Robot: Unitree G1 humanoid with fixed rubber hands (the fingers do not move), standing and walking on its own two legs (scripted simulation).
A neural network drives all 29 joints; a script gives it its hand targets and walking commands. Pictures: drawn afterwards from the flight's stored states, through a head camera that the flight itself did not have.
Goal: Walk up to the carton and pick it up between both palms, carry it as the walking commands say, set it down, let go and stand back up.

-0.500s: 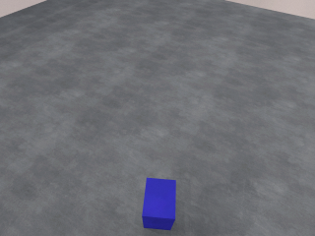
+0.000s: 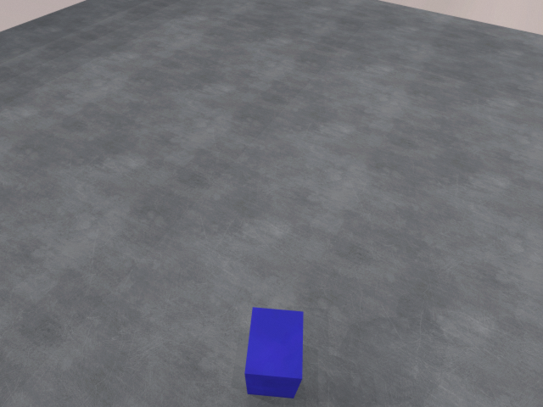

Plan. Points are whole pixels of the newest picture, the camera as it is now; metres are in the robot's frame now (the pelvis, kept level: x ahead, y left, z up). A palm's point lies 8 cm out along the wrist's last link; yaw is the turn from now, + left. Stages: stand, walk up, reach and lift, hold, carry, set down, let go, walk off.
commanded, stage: walk up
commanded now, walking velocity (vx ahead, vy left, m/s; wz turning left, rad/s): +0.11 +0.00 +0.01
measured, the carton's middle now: (274, 354) +0.36 -0.02 -0.63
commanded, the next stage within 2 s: none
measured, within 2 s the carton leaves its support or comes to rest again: neither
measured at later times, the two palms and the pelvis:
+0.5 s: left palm out of the picture +0.00 +0.22 -0.15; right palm out of the picture +0.01 -0.23 -0.15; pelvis +0.00 +0.00 +0.00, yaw +0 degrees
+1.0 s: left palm out of the picture -0.01 +0.21 -0.15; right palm out of the picture +0.01 -0.22 -0.14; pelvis +0.00 +0.00 +0.00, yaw +0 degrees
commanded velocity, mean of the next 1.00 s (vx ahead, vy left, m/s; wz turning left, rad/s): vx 0.08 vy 0.00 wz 0.01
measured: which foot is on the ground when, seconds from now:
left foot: down 0.00-1.00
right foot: down 0.00-1.00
